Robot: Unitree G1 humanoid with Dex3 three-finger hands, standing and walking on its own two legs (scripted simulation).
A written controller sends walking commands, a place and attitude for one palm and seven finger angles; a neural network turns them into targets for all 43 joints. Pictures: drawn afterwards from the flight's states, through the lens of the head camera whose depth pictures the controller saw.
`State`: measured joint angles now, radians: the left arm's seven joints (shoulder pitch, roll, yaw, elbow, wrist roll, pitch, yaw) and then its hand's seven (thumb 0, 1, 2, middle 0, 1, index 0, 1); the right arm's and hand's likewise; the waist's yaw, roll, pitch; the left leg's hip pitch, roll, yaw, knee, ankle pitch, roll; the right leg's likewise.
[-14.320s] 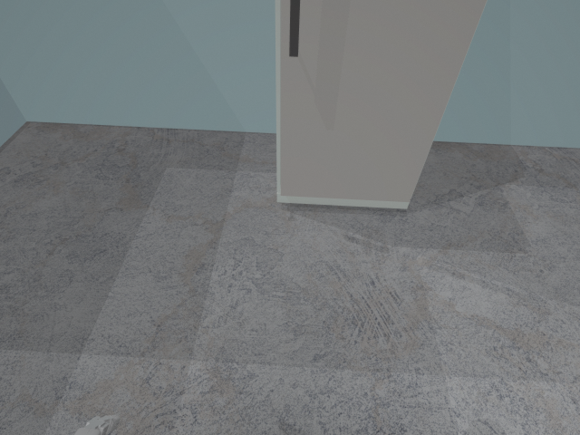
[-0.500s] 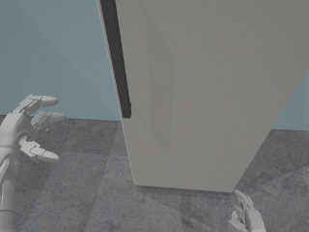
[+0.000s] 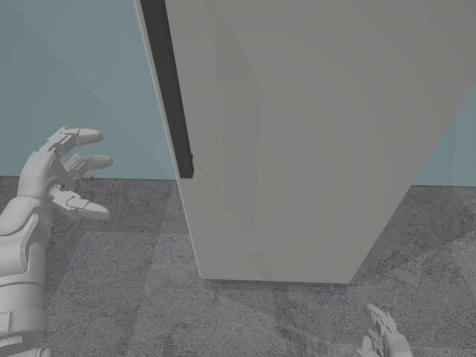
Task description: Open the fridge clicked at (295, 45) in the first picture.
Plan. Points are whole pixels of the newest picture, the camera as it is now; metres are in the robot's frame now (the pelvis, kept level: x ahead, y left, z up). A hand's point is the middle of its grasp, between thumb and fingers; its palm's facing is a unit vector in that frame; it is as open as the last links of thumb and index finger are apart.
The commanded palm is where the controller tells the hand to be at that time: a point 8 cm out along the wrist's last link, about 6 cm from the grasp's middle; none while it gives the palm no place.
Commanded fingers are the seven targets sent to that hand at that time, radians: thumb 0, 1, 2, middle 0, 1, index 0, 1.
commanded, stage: move the hooked fingers beside the handle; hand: left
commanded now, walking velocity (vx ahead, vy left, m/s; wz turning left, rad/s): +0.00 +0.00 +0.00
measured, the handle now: (169, 65) +0.52 +0.16 +0.25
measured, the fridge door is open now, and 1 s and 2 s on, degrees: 0 0 0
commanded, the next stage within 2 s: feel for the door with the fingertips in 1.84 s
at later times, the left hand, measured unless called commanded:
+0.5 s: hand (125, 149) +0.40 +0.22 +0.16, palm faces +0.02 -1.00 +0.00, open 14.0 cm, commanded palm +0.37 +0.28 +0.16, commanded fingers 0.00 -0.50 0.30 -0.30 -1.20 -0.30 -1.20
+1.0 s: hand (146, 128) +0.47 +0.21 +0.16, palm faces +0.04 -1.00 +0.01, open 14.0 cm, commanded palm +0.45 +0.26 +0.16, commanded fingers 0.00 -0.50 0.30 -0.30 -1.20 -0.30 -1.20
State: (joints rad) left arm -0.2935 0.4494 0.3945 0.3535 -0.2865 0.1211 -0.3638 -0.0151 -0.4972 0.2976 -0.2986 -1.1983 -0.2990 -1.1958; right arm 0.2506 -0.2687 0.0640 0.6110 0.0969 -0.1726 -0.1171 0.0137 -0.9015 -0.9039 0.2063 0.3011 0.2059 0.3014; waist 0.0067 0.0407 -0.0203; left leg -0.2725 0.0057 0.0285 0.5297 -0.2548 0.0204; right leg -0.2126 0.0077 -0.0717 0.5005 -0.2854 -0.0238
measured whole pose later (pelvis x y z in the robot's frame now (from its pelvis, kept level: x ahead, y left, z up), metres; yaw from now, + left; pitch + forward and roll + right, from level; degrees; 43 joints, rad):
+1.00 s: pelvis +0.00 +0.00 +0.00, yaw -1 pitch +6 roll -1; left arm -0.82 0.47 0.34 0.97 -0.16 -0.10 -0.24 -0.02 -0.50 0.30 -0.30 -1.20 -0.30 -1.20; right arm 0.35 -0.28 0.04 0.68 0.07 -0.06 -0.08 0.01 -0.90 -0.90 0.21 0.30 0.21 0.30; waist -0.08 0.01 -0.03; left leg -0.40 0.01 0.04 0.57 -0.27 0.03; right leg -0.35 0.01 -0.06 0.54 -0.29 -0.02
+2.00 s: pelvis +0.01 +0.02 -0.01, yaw -1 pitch +8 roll -2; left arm -0.88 0.48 0.33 1.03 -0.15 -0.16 -0.23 -0.02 -0.50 0.30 -0.30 -1.20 -0.30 -1.20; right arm 0.38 -0.27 0.04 0.68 0.06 -0.04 -0.07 0.01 -0.90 -0.90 0.21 0.30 0.21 0.30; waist -0.10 0.01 -0.05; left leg -0.49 0.01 0.04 0.64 -0.30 0.04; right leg -0.42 0.01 -0.05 0.58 -0.31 0.00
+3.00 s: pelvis +0.01 +0.00 -0.01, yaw -1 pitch +6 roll -1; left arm -0.82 0.30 0.24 0.91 -0.15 -0.10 -0.10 -0.02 -0.50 0.30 -0.26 -1.18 -0.29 -1.19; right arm 0.31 -0.26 0.03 0.66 0.05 -0.06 -0.05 0.01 -0.90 -0.90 0.21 0.30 0.21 0.30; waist -0.07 0.03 -0.06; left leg -0.44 0.01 0.03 0.62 -0.30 0.02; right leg -0.38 0.01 -0.06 0.59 -0.32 -0.02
